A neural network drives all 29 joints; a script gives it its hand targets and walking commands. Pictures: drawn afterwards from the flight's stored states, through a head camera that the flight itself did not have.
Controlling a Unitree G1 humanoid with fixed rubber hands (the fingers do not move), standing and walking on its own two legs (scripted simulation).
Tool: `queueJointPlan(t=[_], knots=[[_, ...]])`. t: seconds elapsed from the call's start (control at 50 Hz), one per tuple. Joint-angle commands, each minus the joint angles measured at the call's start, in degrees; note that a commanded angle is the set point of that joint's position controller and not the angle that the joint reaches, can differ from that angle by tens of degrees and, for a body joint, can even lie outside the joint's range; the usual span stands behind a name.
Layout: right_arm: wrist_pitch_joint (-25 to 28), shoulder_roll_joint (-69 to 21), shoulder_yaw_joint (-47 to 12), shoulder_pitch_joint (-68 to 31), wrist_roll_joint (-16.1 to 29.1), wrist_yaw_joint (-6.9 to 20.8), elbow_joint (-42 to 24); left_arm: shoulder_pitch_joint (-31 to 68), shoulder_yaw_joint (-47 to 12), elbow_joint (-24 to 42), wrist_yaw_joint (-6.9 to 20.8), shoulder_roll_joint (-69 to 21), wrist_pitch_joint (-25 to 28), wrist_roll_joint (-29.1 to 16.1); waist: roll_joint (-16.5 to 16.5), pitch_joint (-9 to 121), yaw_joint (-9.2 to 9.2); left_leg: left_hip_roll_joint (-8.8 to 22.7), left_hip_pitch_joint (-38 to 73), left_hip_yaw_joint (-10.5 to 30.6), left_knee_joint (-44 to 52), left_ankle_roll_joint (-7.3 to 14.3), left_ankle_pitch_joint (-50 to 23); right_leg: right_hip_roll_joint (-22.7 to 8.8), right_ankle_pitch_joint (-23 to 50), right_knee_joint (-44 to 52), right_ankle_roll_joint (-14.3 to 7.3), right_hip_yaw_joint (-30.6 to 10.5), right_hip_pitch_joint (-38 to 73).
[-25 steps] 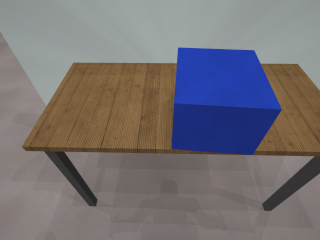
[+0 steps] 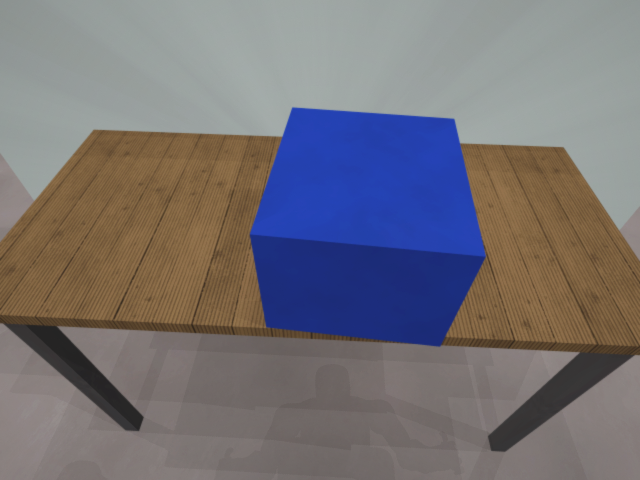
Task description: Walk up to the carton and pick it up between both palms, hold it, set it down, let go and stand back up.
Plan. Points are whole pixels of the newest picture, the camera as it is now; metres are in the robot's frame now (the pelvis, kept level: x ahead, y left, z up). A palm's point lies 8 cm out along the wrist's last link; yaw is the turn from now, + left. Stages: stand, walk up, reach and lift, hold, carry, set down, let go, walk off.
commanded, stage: walk up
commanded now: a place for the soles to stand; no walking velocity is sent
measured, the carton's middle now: (362, 220) +0.51 -0.03 +0.04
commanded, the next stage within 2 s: none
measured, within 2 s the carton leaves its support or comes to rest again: neither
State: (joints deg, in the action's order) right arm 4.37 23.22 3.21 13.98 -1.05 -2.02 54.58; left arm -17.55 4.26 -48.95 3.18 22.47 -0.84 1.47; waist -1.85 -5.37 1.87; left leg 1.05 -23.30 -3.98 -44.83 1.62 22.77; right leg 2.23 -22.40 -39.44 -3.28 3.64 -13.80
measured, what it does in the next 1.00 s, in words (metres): steps on the spot: left foot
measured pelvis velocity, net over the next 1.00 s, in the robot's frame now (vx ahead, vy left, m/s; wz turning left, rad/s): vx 0.05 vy -0.01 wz -0.08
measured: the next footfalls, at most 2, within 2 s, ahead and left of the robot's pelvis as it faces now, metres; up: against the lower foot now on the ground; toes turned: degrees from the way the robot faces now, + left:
left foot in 0.02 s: +0.11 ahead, +0.10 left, +0.00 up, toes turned -4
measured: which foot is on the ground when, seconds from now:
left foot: up 0.00-0.00, down 0.02-1.00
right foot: down 0.00-1.00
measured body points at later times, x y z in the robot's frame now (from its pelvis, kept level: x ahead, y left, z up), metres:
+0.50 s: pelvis +0.05 -0.04 +0.01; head +0.10 -0.06 +0.45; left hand +0.17 +0.28 -0.10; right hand +0.16 -0.35 -0.13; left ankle +0.07 +0.09 -0.72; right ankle +0.02 -0.14 -0.72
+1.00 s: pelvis +0.05 -0.01 +0.03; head +0.07 -0.01 +0.47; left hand +0.18 +0.28 -0.10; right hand +0.13 -0.32 -0.10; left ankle +0.07 +0.09 -0.72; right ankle +0.02 -0.14 -0.72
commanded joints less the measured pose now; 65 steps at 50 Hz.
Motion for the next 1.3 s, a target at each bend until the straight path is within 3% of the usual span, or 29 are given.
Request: queueJointPlan(t=[0.0,0.02,0.04,0.06,0.08,0.1,0.14,0.18,0.2,0.22,0.24,0.26,0.3,0.34,0.36,0.38,0.46,0.52,0.54,0.6,0.64,0.68,0.76,0.82,0.9,1.12,1.16,1.24,1.28], knots=[[0.73,9.82,3.45,6.21,-0.81,-0.04,-1.90,5.84,1.01,5.50,-1.83,11.20,1.67,-1.49,0.94,4.17,-5.83,-0.93,23.37,2.24,12.67,1.22,-12.39,-13.44,20.96,7.19,-6.24,-13.28,-17.66],[0.92,12.90,3.85,7.08,-1.81,-0.33,-2.62,5.05,0.43,5.03,-2.16,8.70,2.13,-2.12,7.85,5.64,-6.70,7.13,26.21,14.31,20.43,3.23,-10.81,-8.81,17.81,-0.60,-2.03,-8.88,-20.29],[1.46,16.22,3.74,3.00,-1.63,-0.55,-4.81,2.53,0.38,4.52,-2.39,8.08,1.53,-2.30,14.17,6.31,-4.48,20.36,20.75,33.80,27.52,9.57,-4.65,-2.15,1.25,-9.41,2.60,-5.27,-19.45],[0.84,17.54,3.94,-1.87,-0.64,0.05,-5.06,0.17,1.74,2.43,-3.11,13.43,1.18,-1.85,12.56,6.85,-3.21,22.62,13.64,33.81,26.38,15.54,1.43,-3.44,-12.24,-13.31,1.93,-8.01,-11.90],[0.61,16.65,4.20,-3.43,-0.46,0.29,-5.15,-0.17,2.11,1.32,-3.00,13.63,1.20,-0.87,11.75,5.63,-2.60,22.24,12.48,32.75,26.09,15.96,5.02,-4.41,-13.14,-14.44,1.47,-9.42,-12.59],[0.78,14.01,3.21,-3.25,-0.25,0.17,-6.15,-0.06,2.50,0.99,-3.08,13.76,1.39,-0.80,8.09,3.98,-3.10,21.46,13.35,29.71,24.97,15.38,-0.69,-4.78,-12.10,-14.88,1.34,-9.77,-13.85],[0.49,13.32,2.29,-5.74,0.05,0.19,-6.10,-0.56,1.35,-0.53,-3.00,10.74,2.36,-1.77,6.95,5.11,-1.44,17.79,7.73,19.76,21.40,11.94,-11.46,-5.63,-7.59,-4.58,0.98,-7.08,-6.35],[-0.51,12.17,1.38,-10.14,-0.23,1.00,-6.15,-3.87,1.60,-3.00,-3.34,9.37,3.72,-1.08,9.36,4.55,1.69,12.02,1.33,10.63,14.23,6.68,-19.70,-3.24,7.72,12.18,0.87,-3.69,4.63],[-1.26,9.28,0.49,-10.92,0.22,1.19,-6.38,-2.51,1.24,-4.17,-4.04,10.77,4.43,-0.81,3.73,4.10,1.81,7.56,-1.38,6.31,6.30,3.05,-22.33,-6.17,19.77,14.06,0.44,-11.17,6.24],[-1.95,6.74,0.65,-8.43,0.81,1.45,-6.12,0.66,1.94,-2.09,-4.35,13.80,5.50,-0.14,-5.13,4.20,-0.99,3.30,-3.28,3.53,0.82,-0.46,-13.87,-15.91,19.87,19.13,-2.06,-28.19,4.31],[-2.62,10.25,1.77,-9.12,0.80,1.27,-5.44,5.77,2.52,-0.96,-4.38,18.00,5.41,-0.55,-4.21,3.92,-2.06,1.70,2.64,4.20,2.35,-0.32,0.88,-19.52,21.74,16.08,-8.29,-29.20,-3.13],[-2.55,10.40,1.80,-8.63,0.57,1.30,-4.31,6.81,2.22,-1.24,-4.35,16.95,5.58,-0.90,-2.72,4.69,-3.30,3.14,5.28,5.77,4.45,-0.23,0.97,-18.39,25.98,13.07,-8.18,-25.68,-1.95],[-1.79,9.62,1.42,-7.48,0.75,1.75,-2.51,7.62,0.87,-1.59,-4.88,14.21,5.72,-1.41,-0.02,7.52,-3.06,3.98,7.85,6.16,7.63,0.77,-17.98,-14.36,36.68,9.47,-3.03,-17.33,1.97],[-1.62,10.12,1.27,-10.52,0.87,1.97,-2.20,7.64,-0.04,-2.03,-4.98,12.37,5.79,-1.65,-1.28,8.66,-2.46,6.39,14.80,6.83,9.45,2.50,-29.71,-10.26,36.92,8.26,-0.08,-11.95,-1.29],[-1.95,9.30,1.34,-10.77,1.25,2.17,-2.65,7.76,0.46,-3.23,-5.15,13.11,5.71,-1.73,-1.13,10.40,-1.87,5.86,12.93,6.41,7.18,2.78,-30.14,-9.93,39.32,8.69,1.86,-12.05,1.94],[-2.20,8.99,1.26,-11.20,1.52,2.21,-1.58,7.90,0.67,-3.39,-5.26,13.44,5.38,-1.48,-4.77,10.96,-1.87,5.48,13.39,4.60,7.22,2.74,-28.80,-10.03,40.94,8.94,1.16,-11.93,3.27],[-3.48,8.18,1.08,-12.93,1.52,2.18,-0.31,8.87,0.35,-4.33,-5.44,14.15,5.04,-1.50,-2.80,12.46,-1.23,4.23,11.02,4.06,8.77,1.03,-22.33,-12.86,40.20,8.93,-2.07,-14.42,8.06],[-3.44,9.41,1.73,-13.97,0.76,2.25,1.24,11.88,-0.18,-5.16,-5.57,13.92,4.46,-1.55,-4.70,9.25,-1.97,4.51,15.71,4.19,12.29,1.40,-23.45,-11.42,34.58,10.30,0.48,-12.22,2.21],[-3.38,9.59,1.74,-12.99,0.66,2.25,1.33,12.20,-0.30,-4.96,-5.32,12.71,4.38,-1.69,-1.34,11.68,-1.98,5.93,17.23,3.76,12.62,1.75,-25.64,-10.95,32.55,10.50,-0.19,-11.03,3.01],[-3.68,9.11,1.14,-14.36,1.56,2.19,3.08,14.32,-1.02,-5.75,-5.14,11.95,4.27,-1.11,-2.28,14.81,-2.28,7.30,18.59,6.03,14.09,2.80,-24.64,-9.80,25.72,12.15,0.79,-11.70,4.61],[-3.68,9.31,1.34,-15.50,0.83,2.45,3.53,14.32,-0.93,-6.84,-5.26,12.22,4.27,-1.35,0.57,12.33,-2.27,6.88,18.75,4.95,15.47,2.37,-24.14,-10.90,27.21,13.52,0.66,-12.40,4.52],[-3.77,8.19,0.76,-15.83,1.05,2.39,3.80,15.42,-1.34,-8.14,-5.24,13.44,4.46,-0.98,-2.35,8.82,-2.51,5.75,18.07,4.24,16.06,1.52,-23.47,-10.07,27.46,16.14,0.54,-11.83,2.48],[-3.46,9.31,0.94,-15.55,0.34,2.35,6.02,16.55,-1.90,-9.80,-4.94,11.90,4.13,-1.53,4.14,9.36,-2.23,7.83,19.78,5.42,21.47,1.53,-23.05,-8.60,21.32,16.14,1.10,-11.02,3.35],[-3.29,10.19,0.93,-16.29,0.44,2.28,7.02,16.96,-2.24,-10.14,-4.67,11.67,3.79,-1.29,-0.15,8.71,-1.95,8.24,21.36,5.61,23.12,1.32,-21.94,-7.87,22.99,18.21,2.29,-9.32,3.60],[-3.44,8.87,0.42,-18.14,0.16,2.31,7.43,16.83,-2.12,-11.85,-4.47,11.69,3.75,-1.24,6.09,6.65,-1.66,7.79,19.59,5.23,25.78,0.89,-17.03,-8.66,20.21,19.40,1.81,-11.03,4.14],[-3.13,8.71,0.78,-16.25,0.58,2.48,8.15,17.24,-2.68,-13.40,-4.43,10.67,3.46,-0.58,0.46,7.76,-2.33,8.35,21.79,5.69,28.04,0.19,-17.34,-8.01,21.36,21.51,2.99,-9.13,4.95],[-3.18,9.31,1.16,-15.80,0.28,2.46,9.08,16.21,-3.01,-13.29,-4.66,9.76,3.27,-0.63,4.24,7.22,-2.07,8.43,20.42,7.03,29.35,0.81,-15.89,-7.50,17.85,21.40,2.66,-8.81,5.30],[-3.00,9.15,0.99,-15.20,0.00,2.14,8.83,16.10,-2.83,-13.71,-4.62,10.27,3.29,-0.65,2.72,6.09,-2.14,7.92,19.66,7.34,30.24,0.71,-14.30,-7.63,16.71,21.67,2.80,-8.34,5.33],[-3.04,9.82,1.46,-14.66,-0.35,2.16,9.38,15.68,-2.77,-14.29,-4.47,9.55,3.09,-0.51,5.32,4.30,-2.60,7.92,18.96,6.30,31.35,1.00,-11.64,-7.40,15.82,20.96,2.92,-7.92,3.99]])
